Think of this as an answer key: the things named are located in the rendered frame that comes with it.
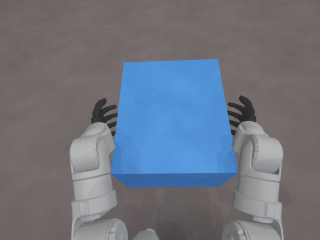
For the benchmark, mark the robot left forearm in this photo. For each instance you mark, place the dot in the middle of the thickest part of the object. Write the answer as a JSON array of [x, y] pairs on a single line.
[[90, 169]]

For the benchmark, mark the robot left thigh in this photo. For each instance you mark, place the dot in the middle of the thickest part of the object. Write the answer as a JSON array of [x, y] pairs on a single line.
[[145, 235]]

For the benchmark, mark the carton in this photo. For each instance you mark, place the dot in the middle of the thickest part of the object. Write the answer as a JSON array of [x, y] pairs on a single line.
[[172, 127]]

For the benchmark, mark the right robot hand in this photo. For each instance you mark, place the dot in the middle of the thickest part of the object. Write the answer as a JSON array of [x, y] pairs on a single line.
[[248, 112]]

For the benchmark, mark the robot right forearm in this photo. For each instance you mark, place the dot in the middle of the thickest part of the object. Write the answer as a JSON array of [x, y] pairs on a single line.
[[260, 167]]

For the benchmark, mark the left robot hand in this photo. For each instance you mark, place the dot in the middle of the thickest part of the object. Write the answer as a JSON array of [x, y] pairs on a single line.
[[98, 114]]

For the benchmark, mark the left robot shin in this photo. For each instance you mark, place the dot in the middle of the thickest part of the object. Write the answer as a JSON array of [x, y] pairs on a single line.
[[148, 229]]

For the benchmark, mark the robot left upper arm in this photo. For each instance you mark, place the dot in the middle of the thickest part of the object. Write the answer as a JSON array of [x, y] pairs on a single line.
[[106, 229]]

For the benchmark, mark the robot right upper arm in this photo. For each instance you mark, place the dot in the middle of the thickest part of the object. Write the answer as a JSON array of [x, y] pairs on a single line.
[[245, 230]]

